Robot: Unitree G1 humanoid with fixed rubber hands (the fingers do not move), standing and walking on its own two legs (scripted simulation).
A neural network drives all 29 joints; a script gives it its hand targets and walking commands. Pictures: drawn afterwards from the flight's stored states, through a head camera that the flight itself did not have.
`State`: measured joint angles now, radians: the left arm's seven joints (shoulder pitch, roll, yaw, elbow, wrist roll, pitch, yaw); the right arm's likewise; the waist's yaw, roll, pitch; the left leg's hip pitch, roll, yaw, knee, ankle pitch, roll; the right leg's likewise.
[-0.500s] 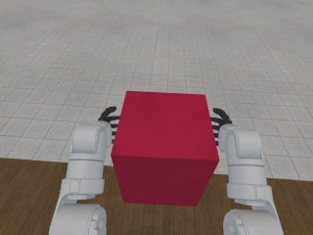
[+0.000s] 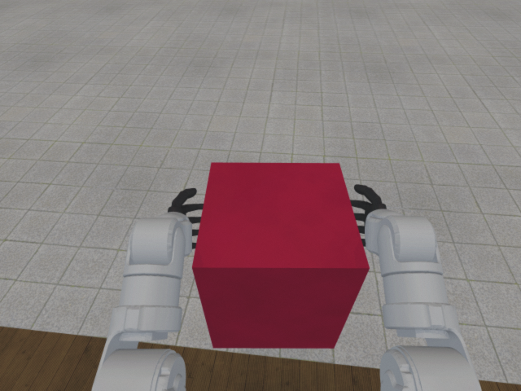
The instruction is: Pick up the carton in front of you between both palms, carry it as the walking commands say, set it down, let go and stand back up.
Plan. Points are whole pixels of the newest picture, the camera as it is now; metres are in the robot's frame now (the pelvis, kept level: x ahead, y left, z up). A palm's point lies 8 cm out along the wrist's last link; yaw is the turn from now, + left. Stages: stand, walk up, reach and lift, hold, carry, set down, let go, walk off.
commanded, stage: carry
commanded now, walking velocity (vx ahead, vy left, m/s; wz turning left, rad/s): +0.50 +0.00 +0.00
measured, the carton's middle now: (274, 258) +0.34 +0.00 +0.02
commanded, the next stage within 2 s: none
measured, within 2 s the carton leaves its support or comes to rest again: neither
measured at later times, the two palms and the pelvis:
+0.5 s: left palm (192, 116) +0.65 +0.18 +0.10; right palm (331, 112) +0.65 -0.12 +0.11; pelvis +0.29 +0.02 -0.02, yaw -1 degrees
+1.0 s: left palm (228, 66) +0.94 +0.13 +0.08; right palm (333, 66) +0.94 -0.17 +0.08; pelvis +0.59 -0.02 -0.03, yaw +0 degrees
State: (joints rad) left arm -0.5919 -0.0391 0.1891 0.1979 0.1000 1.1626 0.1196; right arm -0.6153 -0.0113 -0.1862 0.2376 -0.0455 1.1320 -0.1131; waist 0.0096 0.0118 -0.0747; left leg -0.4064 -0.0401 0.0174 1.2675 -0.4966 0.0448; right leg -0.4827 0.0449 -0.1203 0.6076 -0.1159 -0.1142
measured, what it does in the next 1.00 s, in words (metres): goes down: left foot, then right foot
